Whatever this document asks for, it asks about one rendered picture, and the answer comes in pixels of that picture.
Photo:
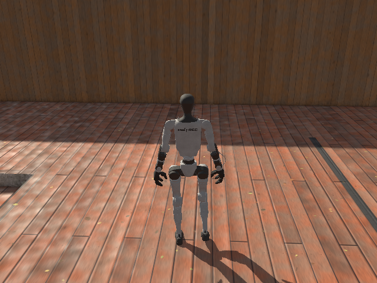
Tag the robot right upper arm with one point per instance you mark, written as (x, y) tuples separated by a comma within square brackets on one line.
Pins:
[(205, 124)]

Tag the right robot hand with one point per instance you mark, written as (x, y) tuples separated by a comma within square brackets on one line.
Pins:
[(220, 175)]

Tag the right robot forearm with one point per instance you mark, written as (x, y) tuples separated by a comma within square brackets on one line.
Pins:
[(216, 159)]

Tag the left robot forearm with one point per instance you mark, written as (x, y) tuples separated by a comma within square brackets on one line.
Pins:
[(160, 160)]

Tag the robot left foot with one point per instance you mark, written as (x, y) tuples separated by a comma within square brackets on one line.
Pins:
[(179, 240)]

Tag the robot left upper arm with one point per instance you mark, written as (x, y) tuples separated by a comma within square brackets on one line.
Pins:
[(166, 135)]

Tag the left robot hand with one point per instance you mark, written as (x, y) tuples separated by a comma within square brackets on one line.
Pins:
[(157, 178)]

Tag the robot torso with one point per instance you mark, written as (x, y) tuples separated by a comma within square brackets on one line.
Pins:
[(188, 141)]

